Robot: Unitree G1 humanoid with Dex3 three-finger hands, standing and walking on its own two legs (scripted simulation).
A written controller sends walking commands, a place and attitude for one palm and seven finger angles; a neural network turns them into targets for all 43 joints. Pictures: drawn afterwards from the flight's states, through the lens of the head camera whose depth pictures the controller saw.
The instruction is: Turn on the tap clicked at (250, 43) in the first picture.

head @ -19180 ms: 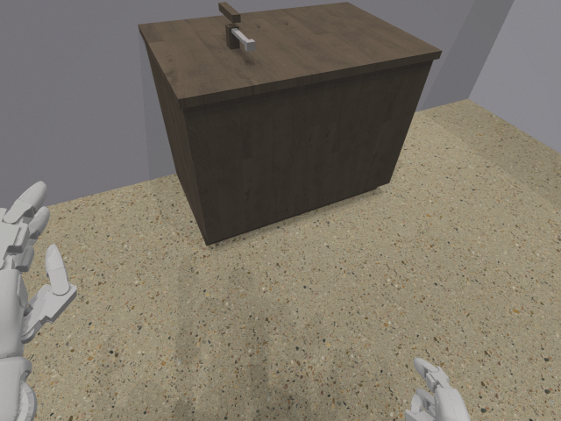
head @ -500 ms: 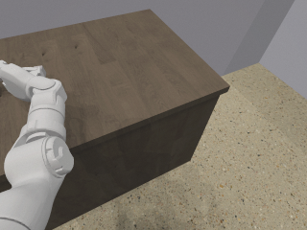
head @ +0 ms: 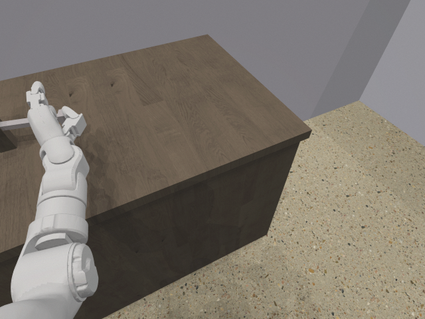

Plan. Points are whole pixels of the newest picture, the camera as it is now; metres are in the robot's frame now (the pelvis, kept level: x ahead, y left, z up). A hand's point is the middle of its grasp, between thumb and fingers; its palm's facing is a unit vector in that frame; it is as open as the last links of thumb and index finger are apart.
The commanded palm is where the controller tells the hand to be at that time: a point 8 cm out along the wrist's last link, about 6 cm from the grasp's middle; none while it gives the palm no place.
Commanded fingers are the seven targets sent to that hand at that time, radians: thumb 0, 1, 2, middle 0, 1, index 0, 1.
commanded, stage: draw the hand back beside the body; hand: left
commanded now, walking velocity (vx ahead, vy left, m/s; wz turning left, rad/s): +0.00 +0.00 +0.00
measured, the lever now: (65, 117) +0.57 +0.34 +0.07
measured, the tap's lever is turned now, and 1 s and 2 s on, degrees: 77 77 77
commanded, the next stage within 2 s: step back with the hand held close in 1.28 s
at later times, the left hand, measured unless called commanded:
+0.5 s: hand (39, 191) +0.29 +0.25 +0.16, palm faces +0.35 -0.91 -0.20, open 7.6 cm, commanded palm +0.24 +0.29 +0.17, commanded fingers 0.00 0.90 0.90 -0.19 -0.26 -0.19 -0.26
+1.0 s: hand out of the picture +0.17 +0.26 +0.17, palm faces +0.41 -0.85 -0.33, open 7.4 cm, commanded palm +0.12 +0.30 +0.18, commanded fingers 0.00 0.90 0.90 -0.20 -0.30 -0.20 -0.30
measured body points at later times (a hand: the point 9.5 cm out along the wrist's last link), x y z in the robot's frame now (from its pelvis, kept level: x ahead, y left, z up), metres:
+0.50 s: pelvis -0.03 +0.01 +0.02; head -0.05 -0.01 +0.47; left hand +0.27 +0.30 +0.17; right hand +0.17 -0.21 -0.06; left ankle +0.00 +0.13 -0.73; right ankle -0.03 -0.08 -0.73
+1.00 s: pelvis -0.03 +0.01 +0.02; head -0.06 -0.01 +0.47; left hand +0.15 +0.30 +0.19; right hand +0.16 -0.21 -0.07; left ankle +0.00 +0.13 -0.73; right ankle -0.03 -0.08 -0.73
